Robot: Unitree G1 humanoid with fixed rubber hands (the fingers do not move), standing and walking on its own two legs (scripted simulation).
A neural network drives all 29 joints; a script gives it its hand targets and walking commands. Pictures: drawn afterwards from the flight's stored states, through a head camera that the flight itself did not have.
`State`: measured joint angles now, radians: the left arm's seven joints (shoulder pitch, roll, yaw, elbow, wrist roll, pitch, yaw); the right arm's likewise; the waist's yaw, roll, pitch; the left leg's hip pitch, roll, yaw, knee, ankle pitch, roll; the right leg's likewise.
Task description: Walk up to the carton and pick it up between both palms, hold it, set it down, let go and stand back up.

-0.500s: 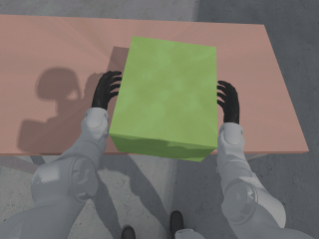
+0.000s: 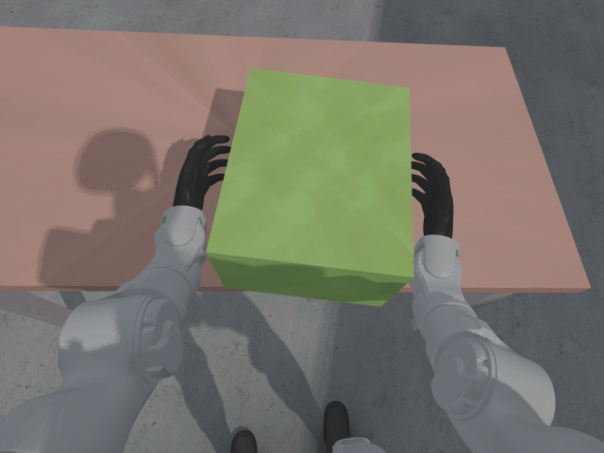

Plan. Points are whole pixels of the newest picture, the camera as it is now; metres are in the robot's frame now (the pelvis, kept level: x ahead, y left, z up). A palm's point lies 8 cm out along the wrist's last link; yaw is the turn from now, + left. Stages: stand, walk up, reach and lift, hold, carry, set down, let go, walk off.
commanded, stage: reach and lift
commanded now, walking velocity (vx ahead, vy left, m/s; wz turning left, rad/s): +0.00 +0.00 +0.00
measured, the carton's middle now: (316, 188) +0.48 -0.05 -0.04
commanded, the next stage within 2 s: none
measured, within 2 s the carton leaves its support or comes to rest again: leaves its support in 0.76 s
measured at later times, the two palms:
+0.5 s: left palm (190, 209) +0.43 +0.13 +0.00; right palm (436, 222) +0.40 -0.20 +0.00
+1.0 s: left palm (167, 205) +0.41 +0.14 +0.06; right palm (451, 210) +0.38 -0.19 +0.07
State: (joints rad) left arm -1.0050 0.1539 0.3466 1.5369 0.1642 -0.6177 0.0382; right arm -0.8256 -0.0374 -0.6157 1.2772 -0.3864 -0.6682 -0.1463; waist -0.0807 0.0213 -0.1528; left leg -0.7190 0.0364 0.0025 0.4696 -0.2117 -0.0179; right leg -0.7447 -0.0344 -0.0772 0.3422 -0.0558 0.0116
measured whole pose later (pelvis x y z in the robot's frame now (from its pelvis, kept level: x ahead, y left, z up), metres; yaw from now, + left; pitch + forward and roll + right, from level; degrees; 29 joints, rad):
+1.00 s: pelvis -0.02 +0.01 -0.01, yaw +1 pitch +20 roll -2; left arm -0.85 0.15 -0.09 1.39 -0.27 -0.41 0.12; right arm -0.75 -0.12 -0.09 1.05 0.05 -0.23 -0.16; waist -0.10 0.08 -0.28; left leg -0.70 0.02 -0.04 0.63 -0.28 -0.01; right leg -0.71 -0.04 -0.08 0.50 -0.13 0.03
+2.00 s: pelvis -0.01 +0.00 +0.02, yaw +2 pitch -1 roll -1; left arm -0.55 0.03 0.22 0.46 0.14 0.34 0.04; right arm -0.59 -0.10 -0.08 0.59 0.12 0.22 -0.16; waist -0.07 -0.03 -0.07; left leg -0.13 0.02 -0.06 0.33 -0.20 -0.02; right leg -0.16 -0.02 -0.05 0.25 -0.08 0.02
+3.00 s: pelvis -0.01 +0.00 +0.02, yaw +2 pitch -3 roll -1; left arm -0.56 0.01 0.25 0.29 0.18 0.52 0.03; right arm -0.65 -0.12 -0.05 0.56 0.18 0.29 -0.16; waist -0.07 -0.03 -0.03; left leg -0.09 0.01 -0.07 0.35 -0.20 -0.02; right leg -0.12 -0.02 -0.04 0.25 -0.08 0.02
